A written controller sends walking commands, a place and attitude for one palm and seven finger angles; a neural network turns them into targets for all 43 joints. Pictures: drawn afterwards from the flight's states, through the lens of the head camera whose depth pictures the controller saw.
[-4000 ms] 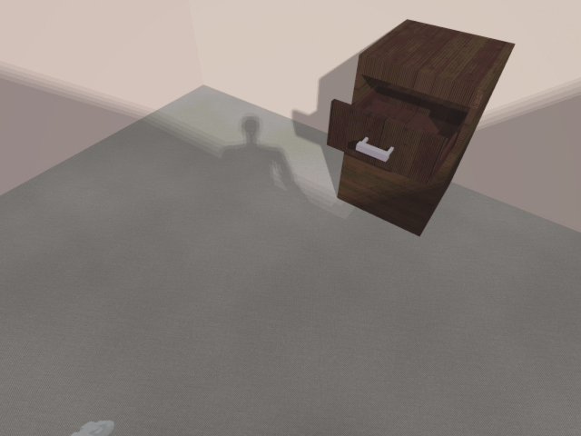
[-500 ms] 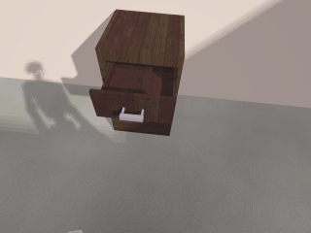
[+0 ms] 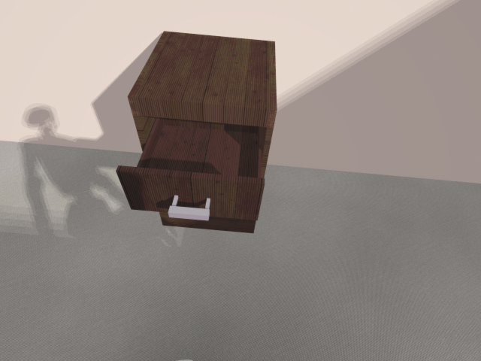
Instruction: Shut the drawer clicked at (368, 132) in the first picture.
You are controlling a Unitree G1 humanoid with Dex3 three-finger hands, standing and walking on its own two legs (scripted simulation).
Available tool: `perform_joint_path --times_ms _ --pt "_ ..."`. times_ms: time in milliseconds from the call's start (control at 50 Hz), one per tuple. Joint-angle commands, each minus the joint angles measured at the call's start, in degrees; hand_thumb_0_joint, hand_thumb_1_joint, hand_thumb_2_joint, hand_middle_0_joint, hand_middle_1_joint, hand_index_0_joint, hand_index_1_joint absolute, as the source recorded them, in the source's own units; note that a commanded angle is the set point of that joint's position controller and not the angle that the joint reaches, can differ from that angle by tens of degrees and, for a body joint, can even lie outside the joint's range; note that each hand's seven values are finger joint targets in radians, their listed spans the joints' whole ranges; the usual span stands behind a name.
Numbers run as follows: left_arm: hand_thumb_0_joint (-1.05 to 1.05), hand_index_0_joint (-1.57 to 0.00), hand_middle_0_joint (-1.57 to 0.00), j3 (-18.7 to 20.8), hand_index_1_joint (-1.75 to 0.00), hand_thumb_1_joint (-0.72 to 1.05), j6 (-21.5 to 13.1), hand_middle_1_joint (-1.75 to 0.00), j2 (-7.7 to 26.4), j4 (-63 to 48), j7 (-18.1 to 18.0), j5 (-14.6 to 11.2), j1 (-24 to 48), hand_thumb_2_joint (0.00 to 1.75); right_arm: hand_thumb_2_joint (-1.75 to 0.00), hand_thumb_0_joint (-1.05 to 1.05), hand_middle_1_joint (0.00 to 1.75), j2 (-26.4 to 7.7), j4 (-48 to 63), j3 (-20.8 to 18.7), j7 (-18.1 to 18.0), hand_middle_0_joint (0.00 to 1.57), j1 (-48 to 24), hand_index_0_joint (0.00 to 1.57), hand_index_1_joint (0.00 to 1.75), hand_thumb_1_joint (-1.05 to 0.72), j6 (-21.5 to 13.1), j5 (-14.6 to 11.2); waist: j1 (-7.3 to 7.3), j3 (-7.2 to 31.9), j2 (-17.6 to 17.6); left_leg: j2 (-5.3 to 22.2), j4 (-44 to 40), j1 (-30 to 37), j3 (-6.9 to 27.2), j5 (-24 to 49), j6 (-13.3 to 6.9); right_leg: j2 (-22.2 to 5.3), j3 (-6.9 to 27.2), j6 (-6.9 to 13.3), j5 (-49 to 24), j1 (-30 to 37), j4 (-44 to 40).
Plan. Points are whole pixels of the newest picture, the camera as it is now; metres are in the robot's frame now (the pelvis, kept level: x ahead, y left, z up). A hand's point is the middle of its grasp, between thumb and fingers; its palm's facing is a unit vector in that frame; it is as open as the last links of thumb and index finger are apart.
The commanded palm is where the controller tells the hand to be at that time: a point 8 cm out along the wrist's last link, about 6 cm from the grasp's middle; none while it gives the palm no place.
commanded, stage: take the last steps up to it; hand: left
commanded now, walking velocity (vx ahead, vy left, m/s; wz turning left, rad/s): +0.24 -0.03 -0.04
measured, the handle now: (190, 206) +0.52 +0.17 -0.20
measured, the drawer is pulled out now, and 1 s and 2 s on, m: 0.23 0.23 0.23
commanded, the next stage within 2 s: come to a stop and stand still in 0.24 s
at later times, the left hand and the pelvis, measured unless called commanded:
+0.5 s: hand (178, 332) +0.19 +0.13 -0.15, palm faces +0.04 -0.97 -0.25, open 7.2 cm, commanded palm none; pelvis +0.13 -0.05 +0.01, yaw +0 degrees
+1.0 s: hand out of the picture +0.14 +0.18 -0.16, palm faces +0.05 -0.98 -0.21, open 7.4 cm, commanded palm none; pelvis +0.13 -0.02 +0.02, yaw -1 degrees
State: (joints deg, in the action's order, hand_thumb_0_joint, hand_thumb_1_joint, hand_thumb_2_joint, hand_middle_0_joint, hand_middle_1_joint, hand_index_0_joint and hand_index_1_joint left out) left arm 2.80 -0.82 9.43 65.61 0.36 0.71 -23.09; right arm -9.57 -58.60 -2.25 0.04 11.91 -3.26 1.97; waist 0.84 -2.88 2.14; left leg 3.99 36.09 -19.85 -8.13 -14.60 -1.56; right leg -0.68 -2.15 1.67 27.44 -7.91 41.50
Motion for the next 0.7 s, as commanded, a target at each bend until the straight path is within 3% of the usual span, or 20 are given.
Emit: perform_joint_path --times_ms 0,20,60,120,180,220,260,280,300,320,340,360,380,400,420,460,520,600,640,680 --pt "0.00 -0.20 -0.20 1.0 -0.30 0.90 -1.8 -0.30 3.9 -7.2 0.1 0.5 7.4 0.90 -0.90 0.00 0.30 -10.3 -1.4 -2.3 -1.8 0.20 13.6 0.20 0.30 -0.90 -0.1 -0.4 -6.00 -0.7 -10.0 21.6 -24.7 16.0 28.2 -8.0 -11.0 -3.5 3.3 1.5 -1.1 -29.6 30.5" --pt "0.00 -0.20 -0.20 1.1 -0.30 0.90 -1.6 -0.30 3.3 -6.9 0.5 0.7 7.2 0.90 -0.90 0.00 0.30 -7.5 -0.7 -1.5 -1.8 0.20 10.4 0.20 0.30 -0.90 -0.5 -0.5 -4.27 -2.9 -7.8 19.0 -25.8 11.4 23.3 -6.7 -9.5 -4.9 3.4 0.9 -4.6 -27.9 28.6" --pt "0.00 -0.20 -0.20 0.9 -0.30 0.90 -0.6 -0.30 1.2 -5.9 0.7 0.9 3.9 0.90 -0.90 0.00 0.30 -5.6 -0.7 -0.8 -1.9 0.20 7.3 0.20 0.30 -0.90 -1.0 -0.7 -1.03 -2.7 -9.3 14.7 -26.0 6.8 13.3 2.5 -7.2 -5.6 1.6 -0.2 -8.5 -22.8 23.0" --pt "0.00 -0.20 -0.20 0.8 -0.30 0.90 0.2 -0.30 0.2 -6.2 0.7 0.6 3.5 0.90 -0.90 0.00 0.30 -6.3 -0.7 -1.1 -1.6 0.20 6.3 0.20 0.30 -0.90 -1.0 -0.7 -0.01 -1.9 -9.2 12.6 -26.1 5.1 7.0 7.2 -7.4 -5.7 -0.9 -1.2 -9.7 -18.2 12.1" --pt "0.00 -0.20 -0.20 0.7 -0.30 0.90 -0.1 -0.30 0.3 -7.8 0.5 0.7 7.3 0.90 -0.90 0.00 0.30 -6.9 -1.6 -1.6 -1.3 0.20 7.8 0.20 0.30 -0.90 -0.3 -0.4 -1.07 -3.3 -8.8 12.6 -25.5 4.9 7.3 4.5 -7.9 -4.6 -3.0 -1.5 -9.8 -15.9 3.3" --pt "0.00 -0.20 -0.20 0.8 -0.30 0.90 -0.2 -0.30 0.4 -8.1 0.6 0.8 7.6 0.90 -0.90 0.00 0.30 -7.6 -1.8 -2.0 -1.2 0.20 7.4 0.20 0.30 -0.90 0.3 -0.4 -0.83 -3.2 -9.2 12.6 -23.7 4.4 7.0 1.1 -7.5 -3.9 -3.9 -1.6 -11.3 -12.9 -0.5" --pt "0.00 -0.20 -0.20 1.2 -0.30 0.90 -0.5 -0.30 1.2 -7.8 0.6 1.0 6.2 0.90 -0.90 0.00 0.30 -7.2 -2.0 -2.1 -1.0 0.20 7.5 0.20 0.30 -0.90 0.9 -0.4 0.07 -2.7 -8.1 11.0 -19.3 3.3 6.1 -2.7 -5.8 -2.0 -5.9 -1.6 -14.1 -7.0 -6.9" --pt "0.00 -0.20 -0.20 1.4 -0.30 0.90 -1.0 -0.30 2.7 -6.8 0.4 1.1 3.5 0.90 -0.90 0.00 0.30 -6.5 -2.2 -1.9 -0.9 0.20 7.5 0.20 0.30 -0.90 1.0 -0.5 1.39 -1.4 -4.9 8.9 -14.9 1.7 5.0 -4.2 -4.2 -1.1 -5.9 -1.2 -15.8 -1.7 -11.1" --pt "0.00 -0.20 -0.20 2.0 -0.30 0.90 -1.6 -0.30 5.2 -5.6 0.0 1.2 -0.7 0.90 -0.90 0.00 0.30 -4.8 -2.2 -1.5 -0.8 0.20 7.7 0.20 0.30 -0.90 0.8 -0.7 3.48 0.1 1.0 5.4 -5.8 -2.4 1.7 -6.6 -2.1 -4.6 -0.7 0.1 -13.9 5.1 -15.4" --pt "0.00 -0.20 -0.20 2.8 -0.30 0.90 -2.2 -0.30 10.4 -4.5 -0.6 1.3 -4.2 0.90 -0.90 0.00 0.30 -1.1 -1.3 -0.8 -0.4 0.20 9.2 0.20 0.30 -0.90 0.6 -1.1 4.00 2.2 14.5 -1.1 8.3 -12.2 -2.9 -15.1 0.6 -16.8 16.4 4.7 -14.7 11.9 -21.9" --pt "0.00 -0.20 -0.20 2.7 -0.30 0.90 -1.9 -0.30 12.4 -5.0 -0.9 0.4 -7.0 0.90 -0.90 0.00 0.30 -2.1 0.7 -0.4 -0.8 0.20 7.0 0.20 0.30 -0.90 0.9 -1.2 4.81 4.4 12.5 -1.8 18.4 -12.4 2.0 -22.5 0.8 -23.5 24.1 9.2 -24.6 10.1 -26.9" --pt "0.00 -0.20 -0.20 2.2 -0.30 0.90 -2.4 -0.30 11.0 -5.0 -1.2 0.2 -3.0 0.90 -0.90 0.00 0.30 -2.3 0.0 -0.5 -1.2 0.20 6.8 0.20 0.30 -0.90 1.4 -1.1 2.62 5.4 14.3 -0.4 21.7 -9.4 6.4 -19.0 1.2 -22.2 22.2 8.7 -40.1 5.8 -26.0" --pt "0.00 -0.20 -0.20 1.4 -0.30 0.90 -2.4 -0.30 8.4 -6.0 -1.8 0.2 2.3 0.90 -0.90 0.00 0.30 -2.3 -1.1 -0.4 -1.7 0.20 8.6 0.20 0.30 -0.90 1.7 -1.4 0.18 5.1 11.6 0.8 21.4 -6.6 7.3 -17.0 1.9 -21.6 17.4 9.2 -51.1 3.5 -23.7" --pt "0.00 -0.20 -0.20 0.8 -0.30 0.90 -2.2 -0.30 6.8 -6.8 -2.2 0.4 6.0 0.90 -0.90 0.00 0.30 -1.6 -2.5 0.0 -1.9 0.20 8.4 0.20 0.30 -0.90 2.3 -1.6 -0.73 4.0 5.6 1.7 19.5 -4.2 8.0 -14.7 2.6 -19.9 12.3 9.3 -56.6 0.5 -21.9" --pt "0.00 -0.20 -0.20 0.6 -0.30 0.90 -1.8 -0.30 6.9 -7.4 -2.5 0.5 7.3 0.90 -0.90 0.00 0.30 -0.7 -3.0 0.1 -1.9 0.20 8.3 0.20 0.30 -0.90 3.1 -1.9 -1.25 3.9 2.9 1.1 17.6 -1.8 7.5 -13.2 3.1 -18.4 8.5 8.8 -59.1 -1.8 -20.9" --pt "0.00 -0.20 -0.20 1.1 -0.30 0.90 -0.9 -0.30 7.7 -7.9 -2.9 0.6 8.0 0.90 -0.90 0.00 0.30 -0.8 -2.7 -0.3 -1.8 0.20 8.1 0.20 0.30 -0.90 4.6 -1.9 -1.01 4.4 3.7 -0.2 15.4 -0.9 6.6 -11.5 3.8 -18.1 6.0 9.1 -56.7 -2.3 -20.8" --pt "0.00 -0.20 -0.20 1.9 -0.30 0.90 0.2 -0.30 9.3 -8.0 -3.1 0.7 7.4 0.90 -0.90 0.00 0.30 -2.4 -0.6 -1.1 -1.4 0.20 4.8 0.20 0.30 -0.90 5.9 -1.4 0.12 2.4 3.7 -1.4 17.7 -3.3 6.8 -10.4 4.3 -19.3 7.1 10.0 -53.7 -3.3 -21.8" --pt "0.00 -0.20 -0.20 2.5 -0.30 0.90 0.8 -0.30 10.6 -9.0 -3.3 1.0 8.0 0.90 -0.90 0.00 0.30 -3.6 2.2 -1.6 -1.0 0.20 1.7 0.20 0.30 -0.90 6.0 -1.4 0.61 4.4 5.7 -1.8 15.3 -4.0 7.5 -10.5 4.6 -19.3 7.0 10.4 -52.8 -0.6 -20.6" --pt "0.00 -0.20 -0.20 2.8 -0.30 0.90 1.0 -0.30 11.0 -9.5 -3.2 1.2 8.4 0.90 -0.90 0.00 0.30 -3.4 3.1 -1.6 -1.0 0.20 0.8 0.20 0.30 -0.90 5.7 -1.5 0.69 5.2 6.5 -2.1 10.4 -2.1 7.1 -10.4 4.4 -18.4 7.0 10.1 -50.7 0.1 -19.9" --pt "0.00 -0.20 -0.20 2.8 -0.30 0.90 1.2 -0.30 11.1 -9.4 -3.1 1.2 9.6 0.90 -0.90 0.00 0.30 -3.2 3.0 -1.5 -1.0 0.20 2.4 0.20 0.30 -0.90 5.2 -1.6 -0.38 6.2 7.3 -2.6 0.9 2.8 5.9 -5.5 4.2 -16.3 6.0 8.3 -45.1 -0.9 -18.0"
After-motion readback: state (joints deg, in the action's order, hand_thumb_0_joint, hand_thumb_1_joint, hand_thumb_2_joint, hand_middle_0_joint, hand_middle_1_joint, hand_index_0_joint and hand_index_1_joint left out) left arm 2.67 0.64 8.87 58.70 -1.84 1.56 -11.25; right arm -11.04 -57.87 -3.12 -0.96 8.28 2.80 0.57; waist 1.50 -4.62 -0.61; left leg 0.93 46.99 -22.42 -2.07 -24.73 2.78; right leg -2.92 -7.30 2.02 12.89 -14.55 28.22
